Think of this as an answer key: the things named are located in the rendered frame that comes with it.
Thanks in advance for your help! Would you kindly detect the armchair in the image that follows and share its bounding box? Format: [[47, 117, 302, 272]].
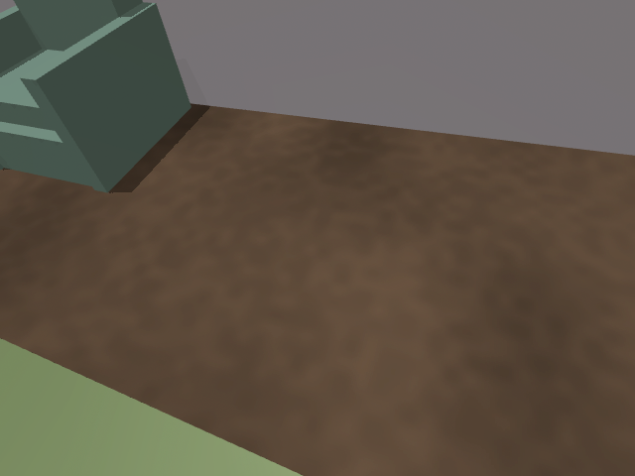
[[0, 0, 191, 193]]

